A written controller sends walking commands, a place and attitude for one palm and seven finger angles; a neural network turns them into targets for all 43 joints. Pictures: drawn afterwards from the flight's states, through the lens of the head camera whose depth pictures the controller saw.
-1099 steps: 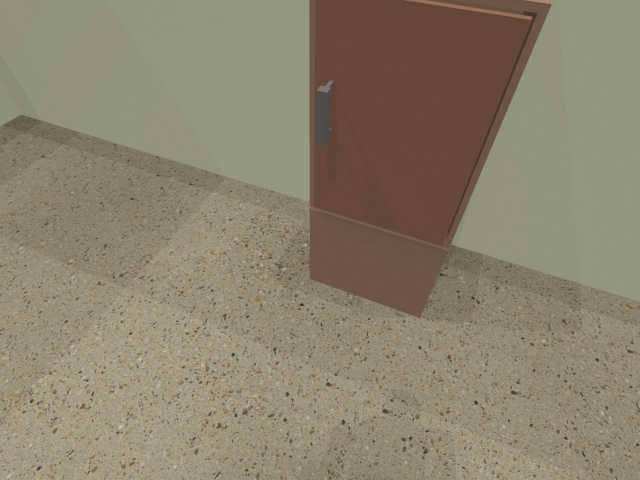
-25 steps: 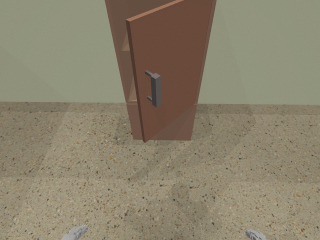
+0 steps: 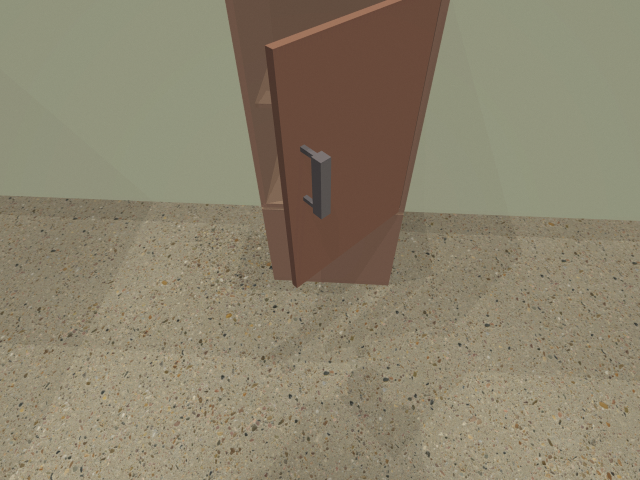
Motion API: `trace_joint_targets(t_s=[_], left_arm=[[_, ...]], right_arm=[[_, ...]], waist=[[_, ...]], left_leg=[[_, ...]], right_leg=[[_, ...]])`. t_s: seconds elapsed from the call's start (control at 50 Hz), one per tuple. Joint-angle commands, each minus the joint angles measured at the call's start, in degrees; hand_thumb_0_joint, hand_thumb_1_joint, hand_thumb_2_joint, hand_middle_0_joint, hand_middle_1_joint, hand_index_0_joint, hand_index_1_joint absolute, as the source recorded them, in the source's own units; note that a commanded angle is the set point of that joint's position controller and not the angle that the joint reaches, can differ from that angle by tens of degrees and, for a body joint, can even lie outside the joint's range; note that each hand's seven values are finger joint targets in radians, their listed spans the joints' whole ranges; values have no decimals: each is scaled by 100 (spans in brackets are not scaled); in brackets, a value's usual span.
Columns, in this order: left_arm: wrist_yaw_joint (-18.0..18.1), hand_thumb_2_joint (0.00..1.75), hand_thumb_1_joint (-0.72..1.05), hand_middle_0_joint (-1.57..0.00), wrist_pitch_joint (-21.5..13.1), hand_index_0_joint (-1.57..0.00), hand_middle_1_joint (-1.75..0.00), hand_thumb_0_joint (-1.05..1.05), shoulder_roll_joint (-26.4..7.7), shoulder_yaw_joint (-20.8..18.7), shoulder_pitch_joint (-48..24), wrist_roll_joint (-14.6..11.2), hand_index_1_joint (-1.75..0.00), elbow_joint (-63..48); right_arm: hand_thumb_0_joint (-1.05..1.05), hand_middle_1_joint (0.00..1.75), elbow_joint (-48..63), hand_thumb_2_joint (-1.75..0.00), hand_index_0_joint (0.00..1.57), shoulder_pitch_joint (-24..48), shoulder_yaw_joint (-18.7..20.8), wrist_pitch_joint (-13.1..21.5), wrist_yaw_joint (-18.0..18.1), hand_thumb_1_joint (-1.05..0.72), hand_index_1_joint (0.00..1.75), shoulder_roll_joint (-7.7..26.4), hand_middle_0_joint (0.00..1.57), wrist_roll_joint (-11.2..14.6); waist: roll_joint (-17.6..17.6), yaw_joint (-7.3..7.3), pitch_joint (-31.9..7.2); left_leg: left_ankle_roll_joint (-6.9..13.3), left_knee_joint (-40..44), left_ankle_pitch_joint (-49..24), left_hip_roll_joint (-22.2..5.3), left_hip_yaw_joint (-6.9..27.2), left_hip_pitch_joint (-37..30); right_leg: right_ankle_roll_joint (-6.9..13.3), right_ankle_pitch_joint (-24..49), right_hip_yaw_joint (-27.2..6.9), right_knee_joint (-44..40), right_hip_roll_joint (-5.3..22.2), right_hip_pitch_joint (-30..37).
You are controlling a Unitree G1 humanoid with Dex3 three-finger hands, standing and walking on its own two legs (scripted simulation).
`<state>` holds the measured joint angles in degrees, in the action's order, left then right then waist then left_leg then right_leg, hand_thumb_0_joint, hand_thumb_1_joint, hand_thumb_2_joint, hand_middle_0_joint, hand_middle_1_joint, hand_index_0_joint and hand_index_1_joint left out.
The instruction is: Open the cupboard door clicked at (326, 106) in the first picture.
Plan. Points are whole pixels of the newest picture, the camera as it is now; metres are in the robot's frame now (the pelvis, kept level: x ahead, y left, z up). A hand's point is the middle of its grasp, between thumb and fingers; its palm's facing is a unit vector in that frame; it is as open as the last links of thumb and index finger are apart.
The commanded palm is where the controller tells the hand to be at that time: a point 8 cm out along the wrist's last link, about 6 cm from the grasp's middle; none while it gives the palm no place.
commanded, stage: let the arm hang, fingers relaxed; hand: left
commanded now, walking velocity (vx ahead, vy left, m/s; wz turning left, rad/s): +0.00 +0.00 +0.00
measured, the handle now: (313, 181) +0.62 +0.05 +0.00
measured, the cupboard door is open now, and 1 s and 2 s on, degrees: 46 46 46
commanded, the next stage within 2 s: look to check the result in 0.36 s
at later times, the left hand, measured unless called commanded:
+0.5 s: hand out of the picture +0.02 +0.17 -0.17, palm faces +0.04 -0.98 -0.19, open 7.3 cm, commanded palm none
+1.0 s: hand out of the picture +0.07 +0.20 -0.16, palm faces +0.02 -0.97 -0.25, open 7.4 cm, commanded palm none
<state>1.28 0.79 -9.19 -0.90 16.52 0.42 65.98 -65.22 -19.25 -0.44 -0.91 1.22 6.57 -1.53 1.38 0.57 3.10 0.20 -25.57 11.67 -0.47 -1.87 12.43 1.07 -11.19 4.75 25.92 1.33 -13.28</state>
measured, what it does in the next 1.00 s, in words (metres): stands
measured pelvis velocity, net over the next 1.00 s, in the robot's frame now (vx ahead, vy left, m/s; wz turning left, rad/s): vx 0.03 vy -0.01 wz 0.01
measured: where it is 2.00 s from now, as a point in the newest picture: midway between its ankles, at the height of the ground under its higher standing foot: outside the picture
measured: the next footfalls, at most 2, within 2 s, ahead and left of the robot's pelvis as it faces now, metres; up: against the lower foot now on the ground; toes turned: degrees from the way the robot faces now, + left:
none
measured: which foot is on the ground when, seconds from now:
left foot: down 0.00-1.00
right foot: down 0.00-1.00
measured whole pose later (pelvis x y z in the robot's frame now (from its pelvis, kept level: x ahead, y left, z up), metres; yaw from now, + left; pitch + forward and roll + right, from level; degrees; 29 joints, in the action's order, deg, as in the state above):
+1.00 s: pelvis +0.03 -0.01 +0.01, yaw +0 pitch -1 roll +0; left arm 0.6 -0.9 -12.5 -1.0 10.4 0.4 65.7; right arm -65.5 -10.9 0.0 0.5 1.2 12.1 -1.3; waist 0.6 0.3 3.4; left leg -0.4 -20.5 11.8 -0.7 -1.4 7.3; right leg 1.2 -11.8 5.2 21.3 0.8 -8.2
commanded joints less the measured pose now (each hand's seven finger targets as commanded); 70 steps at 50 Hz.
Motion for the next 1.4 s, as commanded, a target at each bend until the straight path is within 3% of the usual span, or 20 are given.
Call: trace_joint_targets(t_s=[0.0, 0.16, 0.24, 0.44, 0.9, 1.04, 1.06, 1.12, 1.16, 1.22, 1.3, 1.32, 1.34, 1.36, 1.38], left_arm=[[75, 90, 90, -20, -100, -20, -30, 0, -567, -133, 297, 33, -30, -199], [76, 90, 90, -20, -121, -20, -30, 0, -487, -134, 220, 32, -30, -220], [67, 90, 90, -20, -143, -20, -30, 0, -525, -137, 172, 33, -30, -236], [56, 90, 90, -20, -196, -20, -30, 0, -646, -141, 70, 23, -30, -175], [9, 90, 90, -20, -257, -20, -30, 0, -1175, -180, -407, 27, -30, -232], [3, 90, 90, -20, -284, -20, -30, 0, -1335, -181, -604, 17, -30, -263], [-1, 90, 90, -20, -275, -20, -30, 0, -1350, -188, -614, 19, -30, -269], [16, 90, 90, -20, -139, -20, -30, 0, -1031, -171, -476, 25, -30, -294], [-1, 90, 90, -20, -64, -20, -30, 0, -1133, -254, -465, 39, -30, -407], [-43, 90, 90, -20, 36, -20, -30, 0, -1199, -355, -510, 73, -30, -672], [-111, 90, 90, -20, 103, -20, -30, 0, -1064, -411, -525, 93, -30, -1010], [-130, 90, 90, -20, 122, -20, -30, 0, -1024, -416, -564, 102, -30, -1086], [-152, 90, 90, -20, 144, -20, -30, 0, -938, -426, -602, 105, -30, -1167], [-173, 90, 90, -20, 177, -20, -30, 0, -877, -435, -607, 109, -30, -1246], [-188, 90, 90, -20, 194, -20, -30, 0, -827, -452, -680, 108, -30, -1317]], right_arm=[[0, 30, 129, -90, 20, -432, 128, 60, 41, -90, 30, 556, 20, 14], [0, 30, 114, -90, 20, -278, 126, 85, 53, -90, 30, 453, 20, 7], [0, 30, 127, -90, 20, -238, 138, 100, 52, -90, 30, 496, 20, 15], [0, 30, 110, -90, 20, -15, 143, 151, 69, -90, 30, 716, 20, 35], [0, 30, 174, -90, 20, 597, 185, 174, 40, -90, 30, 1297, 20, 45], [0, 30, 194, -90, 20, 773, 198, 194, 34, -90, 30, 1463, 20, 37], [0, 30, 191, -90, 20, 784, 204, 193, 42, -90, 30, 1478, 20, 34], [0, 30, 167, -90, 20, 506, 165, 90, 79, -90, 30, 1069, 20, 29], [0, 30, 278, -90, 20, 475, 236, 49, 109, -90, 30, 1163, 20, 29], [0, 30, 535, -90, 20, 448, 343, 2, 142, -90, 30, 1272, 20, 26], [0, 30, 829, -90, 20, 531, 458, 10, 174, -90, 30, 1471, 20, 15], [0, 30, 866, -90, 20, 486, 495, 18, 185, -90, 30, 1529, 20, 1], [0, 30, 910, -90, 20, 465, 521, 38, 190, -90, 30, 1593, 20, -11], [0, 30, 957, -90, 20, 520, 543, 60, 188, -90, 30, 1630, 20, -27], [0, 30, 1006, -90, 20, 516, 539, 70, 189, -90, 30, 1622, 20, -49]], waist=[[-226, -54, 218], [31, -54, 369], [-33, -32, 229], [-50, -41, 5], [-127, -63, -42], [-94, -52, -213], [-100, -51, -238], [-187, -8, -237], [-191, -7, -241], [-176, 21, -190], [258, -18, -225], [472, 9, -193], [770, -9, -156], [1079, -32, -96], [1121, -2, -55]], left_leg=[[161, 626, 434, -407, 430, 328], [121, 664, 256, -406, 423, 361], [113, 650, 113, -423, 426, 234], [105, 671, -477, -487, 462, -59], [90, 855, -596, -548, 495, -314], [75, 872, -910, -580, 501, -439], [70, 862, -872, -603, 467, -503], [-12, 542, -839, -640, 195, -519], [-23, 334, -714, -666, 36, -468], [17, 170, -490, -768, -66, -415], [249, 327, -302, -1215, 222, -476], [387, 495, -298, -1447, 426, -434], [595, 675, -532, -1770, 640, -344], [818, 811, -871, -2061, 731, -319], [954, 815, -1210, -2196, 739, -270]], right_leg=[[149, -875, -592, -739, 502, -127], [132, -550, -596, -719, 521, -77], [123, -417, -594, -728, 526, 8], [126, 201, -529, -701, 567, 318], [143, 386, -582, -938, 610, 510], [155, 910, -593, -901, 653, 706], [162, 922, -638, -911, 645, 668], [127, 1324, -740, -662, 660, 480], [179, 1506, -898, -441, 635, 345], [206, 1368, -1006, -155, 551, -10], [117, 861, -910, 525, 170, -542], [67, 552, -775, 929, 30, -681], [12, -274, -599, 1496, -100, -776], [-42, -1288, -447, 2122, -133, -963], [-58, -1780, -443, 2451, -62, -1047]])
